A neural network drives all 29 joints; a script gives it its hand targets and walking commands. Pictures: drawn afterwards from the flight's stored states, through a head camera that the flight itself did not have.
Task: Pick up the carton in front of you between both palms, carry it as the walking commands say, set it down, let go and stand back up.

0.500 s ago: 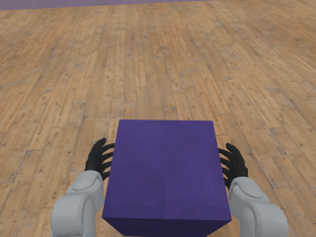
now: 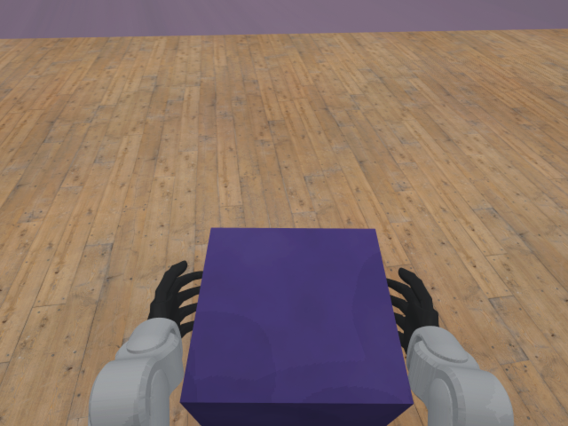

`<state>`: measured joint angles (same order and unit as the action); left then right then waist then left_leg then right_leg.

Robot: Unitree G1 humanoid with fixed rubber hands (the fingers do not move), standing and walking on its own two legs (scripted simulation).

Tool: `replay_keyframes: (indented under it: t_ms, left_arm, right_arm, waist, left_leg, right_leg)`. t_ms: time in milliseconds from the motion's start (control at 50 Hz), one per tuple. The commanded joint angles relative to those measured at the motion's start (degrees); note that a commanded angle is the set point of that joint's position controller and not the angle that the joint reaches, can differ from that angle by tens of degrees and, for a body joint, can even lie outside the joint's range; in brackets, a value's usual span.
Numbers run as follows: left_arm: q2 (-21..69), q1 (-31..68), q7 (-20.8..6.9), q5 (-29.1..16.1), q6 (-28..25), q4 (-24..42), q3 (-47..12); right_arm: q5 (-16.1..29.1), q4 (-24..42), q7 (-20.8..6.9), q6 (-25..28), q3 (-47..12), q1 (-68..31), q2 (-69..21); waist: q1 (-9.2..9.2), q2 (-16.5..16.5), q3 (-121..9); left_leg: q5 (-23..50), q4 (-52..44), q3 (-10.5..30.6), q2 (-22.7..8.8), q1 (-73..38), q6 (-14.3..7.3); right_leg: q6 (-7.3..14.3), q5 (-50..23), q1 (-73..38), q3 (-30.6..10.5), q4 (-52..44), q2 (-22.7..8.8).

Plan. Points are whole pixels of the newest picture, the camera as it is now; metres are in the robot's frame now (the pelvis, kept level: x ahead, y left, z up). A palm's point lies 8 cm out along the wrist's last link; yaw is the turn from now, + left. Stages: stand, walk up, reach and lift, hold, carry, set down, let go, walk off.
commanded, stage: carry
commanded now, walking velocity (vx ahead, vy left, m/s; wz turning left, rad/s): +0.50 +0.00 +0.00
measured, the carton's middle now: (291, 342) +0.24 +0.00 +0.03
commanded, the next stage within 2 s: none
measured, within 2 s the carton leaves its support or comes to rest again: neither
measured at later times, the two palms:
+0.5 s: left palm (221, 161) +0.55 +0.13 +0.10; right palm (381, 167) +0.56 -0.17 +0.10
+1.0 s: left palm (226, 93) +0.88 +0.16 +0.09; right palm (342, 94) +0.88 -0.14 +0.09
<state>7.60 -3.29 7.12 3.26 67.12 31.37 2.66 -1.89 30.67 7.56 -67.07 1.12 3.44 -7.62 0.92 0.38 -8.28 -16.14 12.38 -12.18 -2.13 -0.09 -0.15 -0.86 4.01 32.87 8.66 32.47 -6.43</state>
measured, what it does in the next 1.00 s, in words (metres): walks ahead: right foot, then left foot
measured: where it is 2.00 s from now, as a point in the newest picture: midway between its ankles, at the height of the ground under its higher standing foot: (277, 303)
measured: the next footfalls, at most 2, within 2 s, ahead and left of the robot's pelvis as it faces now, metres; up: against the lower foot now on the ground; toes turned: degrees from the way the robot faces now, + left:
right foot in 0.08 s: +0.24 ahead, -0.12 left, +0.00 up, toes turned -11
left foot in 0.60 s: +0.58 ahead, +0.10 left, +0.00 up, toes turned +13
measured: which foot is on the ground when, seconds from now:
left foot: down 0.00-0.12, up 0.14-0.58, down 0.60-1.00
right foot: up 0.00-0.06, down 0.08-0.62, up 0.64-1.00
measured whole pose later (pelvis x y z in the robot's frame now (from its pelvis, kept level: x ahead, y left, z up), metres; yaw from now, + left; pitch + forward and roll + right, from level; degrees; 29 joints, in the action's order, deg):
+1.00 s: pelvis +0.65 +0.01 +0.00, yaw +0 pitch +3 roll -1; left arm 7.7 -4.4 7.1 3.9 65.3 33.1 1.3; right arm -2.1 32.3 6.8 -64.6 1.2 5.1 -7.7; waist 0.0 0.8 -4.6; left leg -17.0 14.0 -12.4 -2.8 0.0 -0.4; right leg -1.2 1.6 32.7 9.9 33.2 -5.0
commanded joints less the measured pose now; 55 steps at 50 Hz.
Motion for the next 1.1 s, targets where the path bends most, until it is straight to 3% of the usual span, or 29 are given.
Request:
replay_keyframes:
  t_ms: [0, 60, 80, 100, 120, 140, 160, 180, 200, 220, 280, 340, 500, 540, 560, 580, 600, 620, 640, 680, 700, 740, 800, 920, 980, 1020, 1040, 1060, 1080]
  left_arm:
    - [40.60, 21.62, -5.29, -15.25, 0.85, 5.10, -36.17]
    - [37.99, 20.09, -4.90, -15.45, 1.88, 4.34, -34.44]
    - [37.39, 19.10, -4.74, -15.24, 2.15, 3.87, -33.76]
    - [36.37, 19.55, -4.71, -15.22, 2.11, 3.27, -33.16]
    - [38.30, 18.73, -4.91, -15.97, 2.08, 2.82, -33.39]
    - [40.31, 20.08, -5.47, -16.69, 1.93, 4.32, -33.91]
    - [43.11, 21.21, -6.10, -17.21, 1.49, 4.66, -34.79]
    - [45.30, 22.69, -6.69, -17.55, 0.95, 5.27, -35.51]
    - [46.83, 23.75, -7.23, -17.83, 0.44, 5.66, -36.24]
    - [47.66, 24.37, -7.68, -18.13, -0.01, 5.91, -36.91]
    - [46.57, 23.22, -8.41, -18.21, -0.64, 5.97, -37.41]
    - [43.80, 21.97, -8.17, -18.00, -0.33, 6.32, -36.90]
    - [37.69, 19.46, -5.78, -15.06, 1.95, 3.91, -33.85]
    - [37.87, 20.01, -5.54, -15.00, 2.13, 4.08, -34.26]
    - [38.05, 20.41, -5.49, -15.09, 2.18, 4.45, -34.74]
    - [37.94, 20.79, -5.42, -15.05, 2.23, 4.63, -35.05]
    - [38.60, 20.65, -5.44, -15.39, 2.33, 5.68, -35.73]
    - [39.51, 21.40, -5.86, -15.97, 2.13, 6.35, -36.70]
    - [42.66, 22.08, -6.37, -16.33, 1.48, 5.32, -37.88]
    - [48.72, 22.69, -7.69, -16.19, -0.16, 3.92, -38.72]
    - [50.59, 22.60, -8.10, -15.80, -1.04, 3.06, -39.09]
    - [52.16, 20.78, -8.33, -14.67, -2.52, 1.69, -39.44]
    - [51.49, 17.92, -7.97, -13.09, -3.95, 1.29, -39.35]
    - [46.72, 17.99, -6.68, -14.25, -3.16, 5.19, -39.66]
    - [43.10, 19.25, -6.08, -15.87, -1.34, 7.54, -39.26]
    - [40.31, 18.12, -5.54, -15.83, -0.16, 7.93, -38.11]
    - [38.90, 18.17, -5.31, -15.45, 0.47, 7.79, -37.18]
    - [37.33, 18.81, -5.14, -15.22, 1.17, 7.92, -36.18]
    - [36.46, 18.01, -5.04, -15.48, 1.71, 6.93, -35.23]
  right_arm:
    - [13.77, 5.63, -6.02, -0.47, -33.47, -21.09, -39.65]
    - [13.58, 6.55, -4.98, -1.79, -33.25, -21.64, -37.63]
    - [13.71, 6.67, -4.60, -2.20, -33.18, -21.58, -36.45]
    - [13.95, 8.31, -4.40, -2.70, -34.02, -21.61, -36.38]
    - [14.65, 8.85, -4.66, -2.86, -34.63, -22.71, -36.92]
    - [15.24, 8.13, -5.00, -2.57, -35.54, -23.47, -39.84]
    - [15.37, 8.10, -5.56, -2.10, -35.83, -24.24, -42.51]
    - [15.43, 7.55, -6.06, -1.56, -36.26, -24.59, -45.08]
    - [15.29, 7.23, -6.43, -0.96, -36.61, -24.81, -47.07]
    - [14.80, 6.96, -6.61, -0.41, -36.82, -24.72, -48.15]
    - [13.13, 6.27, -6.29, 0.66, -36.72, -23.00, -48.07]
    - [12.81, 6.92, -5.56, 0.43, -36.43, -22.21, -45.92]
    - [13.53, 6.51, -4.85, -2.34, -34.67, -22.05, -39.20]
    - [13.79, 5.90, -4.99, -2.43, -34.08, -21.65, -39.01]
    - [13.64, 5.07, -5.08, -2.32, -33.54, -20.74, -39.11]
    - [13.40, 4.21, -5.23, -2.20, -32.89, -19.37, -39.16]
    - [13.19, 3.56, -5.45, -1.74, -32.18, -19.77, -38.45]
    - [13.97, 2.97, -5.86, -1.27, -32.90, -19.00, -41.08]
    - [14.79, 4.53, -6.54, -0.76, -33.40, -20.00, -43.39]
    - [15.17, 5.04, -7.86, 0.88, -35.15, -21.75, -48.94]
    - [15.23, 4.97, -8.39, 1.68, -35.88, -22.76, -50.59]
    - [15.21, 4.43, -9.22, 2.91, -36.73, -22.04, -51.41]
    - [15.18, 3.98, -10.16, 3.86, -37.13, -19.54, -49.70]
    - [14.63, 6.19, -9.09, 3.40, -35.78, -17.15, -43.81]
    - [13.97, 7.41, -7.52, 1.96, -34.34, -16.57, -40.96]
    - [13.34, 8.23, -6.43, 0.63, -33.44, -16.89, -38.50]
    - [13.26, 8.47, -5.94, -0.03, -33.13, -17.60, -37.17]
    - [13.28, 8.64, -5.41, -0.75, -33.01, -18.15, -35.90]
    - [14.22, 9.02, -5.01, -1.55, -33.66, -18.52, -35.68]
  waist:
    - [0.15, -9.43, 0.36]
    - [-1.41, -6.43, -4.44]
    - [-2.42, -1.57, -8.04]
    - [-2.68, 14.49, -13.73]
    - [-2.35, 18.78, -12.52]
    - [-2.10, 14.03, -12.36]
    - [-2.07, 8.49, -12.38]
    - [-1.81, 4.03, -11.45]
    - [-1.56, 3.28, -10.93]
    - [-1.52, 4.59, -10.94]
    - [-1.40, 6.86, -8.60]
    - [-1.45, 6.84, -5.23]
    - [-1.87, 8.83, 2.91]
    - [-1.29, 8.89, 0.09]
    - [-0.29, 6.80, -3.09]
    - [0.95, 2.54, -7.21]
    - [1.12, -12.23, -13.30]
    - [0.58, -20.18, -14.11]
    - [0.29, -14.86, -12.96]
    - [0.07, -4.95, -11.94]
    - [-0.25, -4.25, -11.44]
    - [-0.38, -6.82, -10.95]
    - [-0.40, -7.75, -8.00]
    - [-0.32, -9.52, -1.94]
    - [-0.14, -10.78, -1.53]
    - [-1.20, -8.89, -3.33]
    - [-1.49, -6.73, -4.56]
    - [-1.31, -0.35, -8.36]
    - [-1.97, 9.14, -15.35]
  left_leg:
    - [17.53, -2.42, 4.65, -12.58, -2.10, -5.47]
    - [29.85, 15.33, -1.38, -9.06, 2.88, -2.41]
    - [22.97, 28.16, -1.81, -7.00, 10.75, -0.69]
    - [8.75, 47.19, 0.30, -0.54, 27.83, 2.69]
    - [-10.58, 56.23, 5.88, 2.37, 37.42, 2.03]
    - [-10.65, 61.59, 10.44, -1.44, 39.30, 0.00]
    - [-7.99, 62.01, 11.38, -3.56, 39.41, -1.09]
    - [-4.18, 58.53, 12.20, -5.64, 37.93, -1.44]
    - [-1.03, 54.37, 12.31, -6.78, 35.58, -1.24]
    - [1.18, 51.91, 10.79, -6.12, 34.16, -0.95]
    - [5.36, 43.94, 8.15, -5.73, 35.63, 0.27]
    - [9.57, 34.24, 5.86, -5.52, 38.33, 1.25]
    - [14.91, 16.82, 0.45, -2.80, 33.44, -0.61]
    - [12.42, 15.51, -2.31, -0.57, 23.75, -1.65]
    - [10.01, 13.33, -5.02, 2.35, 13.90, -1.73]
    - [6.29, 12.97, -0.48, -0.26, 1.04, -1.96]
    - [-4.36, 7.34, 26.85, -17.32, -12.79, -9.35]
    - [2.69, -1.54, 43.29, -23.43, -15.99, -12.93]
    - [11.37, -0.11, 36.52, -22.82, -13.91, -12.50]
    - [19.93, 2.28, 24.57, -19.57, -6.77, -9.32]
    - [16.98, 0.73, 20.30, -18.13, -2.94, -7.19]
    - [13.48, -1.80, 15.52, -16.23, -0.65, -6.05]
    - [12.50, -4.49, 11.49, -15.03, -1.15, -6.59]
    - [39.07, 0.24, 1.43, -11.33, -1.49, -5.16]
    - [40.99, 4.51, -0.68, -10.70, -1.57, -3.70]
    - [41.53, 13.28, -3.02, -9.22, 0.95, -1.21]
    - [38.35, 18.28, -2.77, -7.64, 4.12, 0.72]
    - [21.29, 26.71, -0.99, -5.58, 11.12, 2.71]
    - [-4.15, 37.63, 2.97, -2.33, 21.47, 3.81]
  right_leg:
    - [0.85, -1.76, -1.99, 2.61, -4.14, 1.31]
    - [2.06, 4.53, -21.51, 7.75, -7.35, 6.33]
    - [2.63, 8.68, -32.36, 0.29, -8.46, 0.97]
    - [10.26, 18.54, -45.66, -27.77, -15.45, -15.40]
    - [13.19, 9.14, -46.99, -37.86, -21.44, -18.78]
    - [12.53, 1.40, -45.38, -31.05, -19.09, -17.90]
    - [11.30, -3.60, -42.38, -25.75, -17.50, -16.42]
    - [9.36, -4.30, -38.18, -20.90, -18.13, -14.97]
    - [7.39, -1.60, -34.74, -16.70, -19.90, -13.57]
    - [6.48, 0.09, -33.30, -13.73, -21.11, -12.43]
    - [7.14, 3.82, -32.51, -8.86, -24.29, -10.89]
    - [7.82, 1.11, -34.28, -5.64, -25.47, -9.67]
    - [6.18, -11.85, -37.07, 0.43, -22.95, -8.65]
    - [4.76, -21.98, -36.47, 2.97, -15.13, -7.98]
    - [3.34, -25.37, -33.84, 5.96, -5.67, -5.59]
    - [2.01, -18.43, -26.00, 6.01, 6.38, -3.44]
    - [-1.30, -3.64, -9.01, 4.36, 25.34, 1.98]
    - [-1.41, 21.83, 1.78, -1.52, 36.96, 7.50]
    - [0.22, 22.29, 3.96, -7.47, 42.88, 3.56]
    - [1.98, 16.66, 3.40, -8.86, 39.78, -0.94]
    - [2.08, 13.39, 1.21, -8.82, 34.81, -2.11]
    - [1.68, 10.04, -0.61, -6.23, 29.78, -1.34]
    - [0.30, 6.41, 2.17, -3.43, 21.03, -1.00]
    - [-0.59, -1.12, -0.29, 2.47, 2.90, 2.64]
    - [-0.27, -6.90, -6.68, 4.34, -3.31, 4.23]
    - [0.11, -12.78, -18.00, 6.33, -10.87, 6.12]
    - [-0.06, -17.95, -25.32, 5.51, -14.34, 4.90]
    - [1.02, -38.74, -35.87, -2.69, -9.51, -4.28]
    - [8.96, -56.12, -50.01, -14.74, -5.03, -16.01]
